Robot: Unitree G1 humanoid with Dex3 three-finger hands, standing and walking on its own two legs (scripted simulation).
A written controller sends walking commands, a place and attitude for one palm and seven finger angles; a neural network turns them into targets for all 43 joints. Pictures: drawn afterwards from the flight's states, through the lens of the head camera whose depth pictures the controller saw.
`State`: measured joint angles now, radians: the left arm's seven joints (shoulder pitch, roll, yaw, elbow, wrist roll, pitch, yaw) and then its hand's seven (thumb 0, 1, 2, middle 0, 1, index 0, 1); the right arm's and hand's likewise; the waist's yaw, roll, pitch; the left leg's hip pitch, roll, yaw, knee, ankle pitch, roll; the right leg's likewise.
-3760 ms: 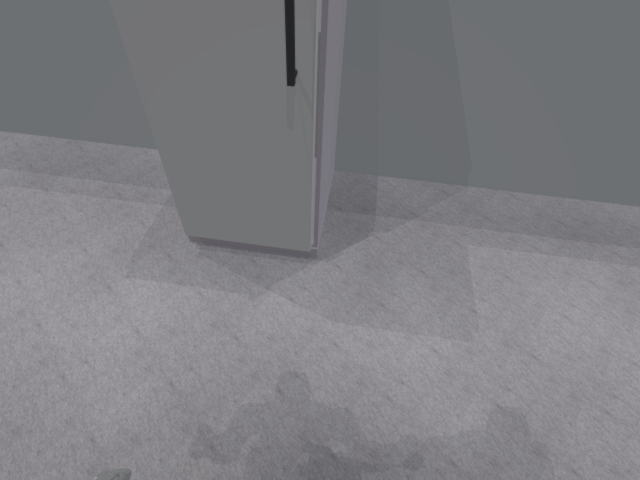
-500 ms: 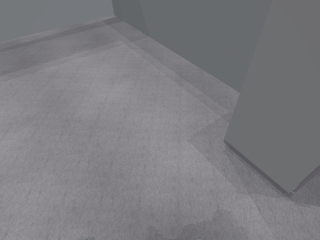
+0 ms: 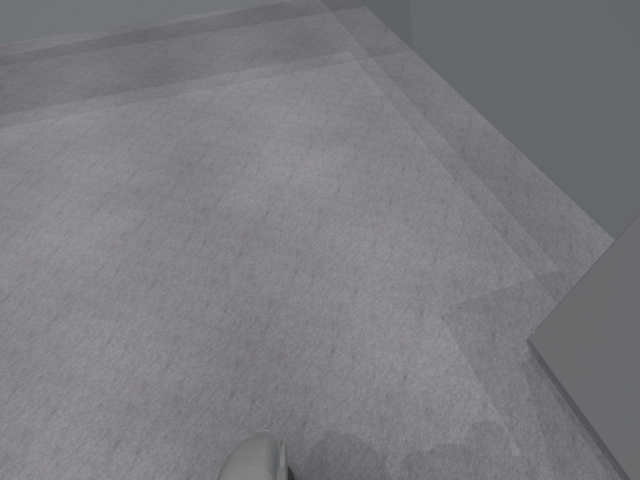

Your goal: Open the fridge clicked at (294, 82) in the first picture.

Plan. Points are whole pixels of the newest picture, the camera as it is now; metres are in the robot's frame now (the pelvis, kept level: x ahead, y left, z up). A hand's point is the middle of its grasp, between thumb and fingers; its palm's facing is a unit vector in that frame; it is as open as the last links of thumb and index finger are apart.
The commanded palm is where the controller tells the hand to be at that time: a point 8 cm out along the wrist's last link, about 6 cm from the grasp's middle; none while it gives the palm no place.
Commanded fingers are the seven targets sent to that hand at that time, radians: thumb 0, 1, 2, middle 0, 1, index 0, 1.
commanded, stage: turn to face it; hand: right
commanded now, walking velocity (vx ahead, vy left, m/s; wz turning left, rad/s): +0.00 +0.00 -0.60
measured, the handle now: out of the picture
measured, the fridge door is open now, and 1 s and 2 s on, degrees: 0 0 0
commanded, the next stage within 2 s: take the last steps up to it in 2.00 s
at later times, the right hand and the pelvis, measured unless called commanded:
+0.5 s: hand (476, 473) +0.18 -0.20 -0.19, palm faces +0.22 +0.97 -0.13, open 7.3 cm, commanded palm none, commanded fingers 0.00 -0.90 -0.90 0.20 0.30 0.20 0.30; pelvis +0.09 -0.02 -0.03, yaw -11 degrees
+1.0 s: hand out of the picture +0.12 -0.23 -0.15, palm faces +0.47 +0.83 -0.29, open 7.3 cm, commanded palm none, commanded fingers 0.00 -0.90 -0.90 0.20 0.30 0.20 0.30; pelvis +0.11 +0.01 -0.01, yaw -28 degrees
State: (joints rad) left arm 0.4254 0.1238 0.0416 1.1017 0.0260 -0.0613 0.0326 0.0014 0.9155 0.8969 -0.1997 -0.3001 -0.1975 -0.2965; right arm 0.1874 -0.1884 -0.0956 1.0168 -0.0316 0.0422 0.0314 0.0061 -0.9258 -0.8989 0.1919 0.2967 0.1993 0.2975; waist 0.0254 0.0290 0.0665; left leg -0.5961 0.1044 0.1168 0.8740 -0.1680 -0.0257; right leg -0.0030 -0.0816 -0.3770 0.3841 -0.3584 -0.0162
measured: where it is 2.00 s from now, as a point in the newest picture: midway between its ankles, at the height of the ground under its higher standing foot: outside the picture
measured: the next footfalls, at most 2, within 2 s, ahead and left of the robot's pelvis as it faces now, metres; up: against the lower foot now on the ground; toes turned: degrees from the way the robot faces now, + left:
left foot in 0.12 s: +0.18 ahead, +0.13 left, +0.00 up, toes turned +10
right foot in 0.48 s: +0.15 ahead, -0.13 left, +0.00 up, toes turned -20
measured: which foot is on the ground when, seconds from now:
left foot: up 0.00-0.10, down 0.12-0.48, up 0.50-1.00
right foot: down 0.00-0.12, up 0.14-0.46, down 0.48-1.00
